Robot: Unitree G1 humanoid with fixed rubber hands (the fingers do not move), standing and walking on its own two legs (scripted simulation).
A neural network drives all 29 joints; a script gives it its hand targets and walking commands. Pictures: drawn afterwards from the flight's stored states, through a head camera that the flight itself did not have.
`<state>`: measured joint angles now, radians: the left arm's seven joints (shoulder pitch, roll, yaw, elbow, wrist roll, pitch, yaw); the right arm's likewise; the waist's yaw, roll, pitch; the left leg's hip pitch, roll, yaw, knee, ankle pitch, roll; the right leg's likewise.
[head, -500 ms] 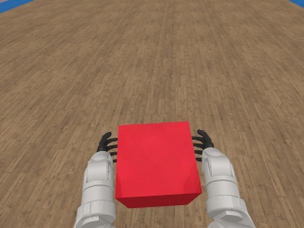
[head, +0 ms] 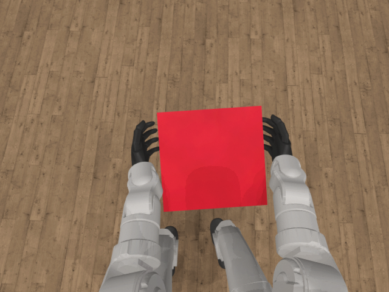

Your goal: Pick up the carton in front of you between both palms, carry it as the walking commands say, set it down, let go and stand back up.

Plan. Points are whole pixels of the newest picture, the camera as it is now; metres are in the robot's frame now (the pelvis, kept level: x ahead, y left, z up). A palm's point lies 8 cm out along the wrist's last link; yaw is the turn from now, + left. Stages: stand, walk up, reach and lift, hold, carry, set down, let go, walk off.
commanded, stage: set down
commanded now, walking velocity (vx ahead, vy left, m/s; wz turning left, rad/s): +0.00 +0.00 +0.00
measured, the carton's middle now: (208, 155) +0.40 -0.05 -0.18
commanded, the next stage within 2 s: none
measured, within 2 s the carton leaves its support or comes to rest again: neither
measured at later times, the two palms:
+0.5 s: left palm (161, 152) +0.42 +0.07 -0.21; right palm (269, 154) +0.39 -0.22 -0.22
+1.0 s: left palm (172, 152) +0.46 +0.05 -0.38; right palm (259, 161) +0.40 -0.24 -0.38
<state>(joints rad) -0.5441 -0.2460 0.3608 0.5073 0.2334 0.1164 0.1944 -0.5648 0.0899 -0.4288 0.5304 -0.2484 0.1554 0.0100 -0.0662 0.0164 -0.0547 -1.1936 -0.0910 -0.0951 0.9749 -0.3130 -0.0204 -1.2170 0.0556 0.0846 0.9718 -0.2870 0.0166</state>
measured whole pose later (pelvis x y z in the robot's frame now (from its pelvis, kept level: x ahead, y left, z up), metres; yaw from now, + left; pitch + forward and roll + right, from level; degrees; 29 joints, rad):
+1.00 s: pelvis -0.04 +0.01 -0.24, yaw +1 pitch +47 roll +0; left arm -1.11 -0.03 0.33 0.81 0.15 0.16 0.26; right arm -1.00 -0.09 -0.47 0.72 -0.15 0.22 0.00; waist -0.15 0.08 -0.02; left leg -2.17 -0.22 -0.07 1.89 -0.54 -0.06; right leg -2.19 0.09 0.08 1.88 -0.51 0.07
